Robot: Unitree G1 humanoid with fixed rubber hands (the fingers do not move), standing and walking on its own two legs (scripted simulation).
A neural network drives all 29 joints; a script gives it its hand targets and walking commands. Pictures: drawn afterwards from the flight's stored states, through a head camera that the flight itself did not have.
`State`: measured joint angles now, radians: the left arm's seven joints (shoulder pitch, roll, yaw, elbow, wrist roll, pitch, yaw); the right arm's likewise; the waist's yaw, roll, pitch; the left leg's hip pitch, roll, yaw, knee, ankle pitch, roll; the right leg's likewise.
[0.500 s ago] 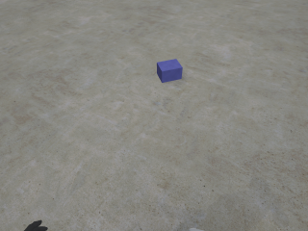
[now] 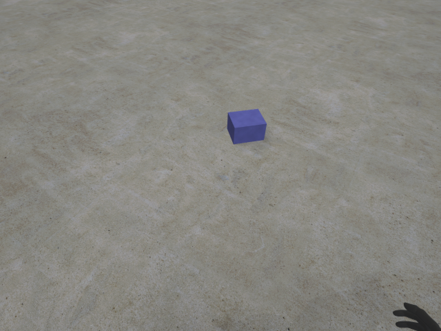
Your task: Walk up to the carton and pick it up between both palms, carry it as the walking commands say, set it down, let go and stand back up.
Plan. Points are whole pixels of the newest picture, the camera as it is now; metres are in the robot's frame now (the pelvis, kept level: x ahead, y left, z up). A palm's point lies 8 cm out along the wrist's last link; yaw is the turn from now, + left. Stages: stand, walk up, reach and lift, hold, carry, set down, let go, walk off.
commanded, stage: walk up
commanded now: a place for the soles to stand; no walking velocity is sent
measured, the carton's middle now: (245, 126) +1.57 -0.07 -0.70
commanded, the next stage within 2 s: none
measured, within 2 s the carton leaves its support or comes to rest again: neither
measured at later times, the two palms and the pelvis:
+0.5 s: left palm (124, 199) +0.41 +0.28 -0.05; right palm (421, 292) +0.27 -0.38 -0.11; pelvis +0.25 -0.05 -0.01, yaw -3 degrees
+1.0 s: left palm (129, 167) +0.56 +0.32 -0.10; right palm (358, 154) +0.63 -0.34 -0.06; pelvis +0.50 -0.01 +0.00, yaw -2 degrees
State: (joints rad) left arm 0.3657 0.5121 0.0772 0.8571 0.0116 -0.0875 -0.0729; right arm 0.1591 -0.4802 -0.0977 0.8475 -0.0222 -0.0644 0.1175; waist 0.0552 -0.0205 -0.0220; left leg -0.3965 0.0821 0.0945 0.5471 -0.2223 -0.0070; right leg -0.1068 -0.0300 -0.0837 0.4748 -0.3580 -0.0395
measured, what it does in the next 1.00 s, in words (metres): walks ahead: left foot, then right foot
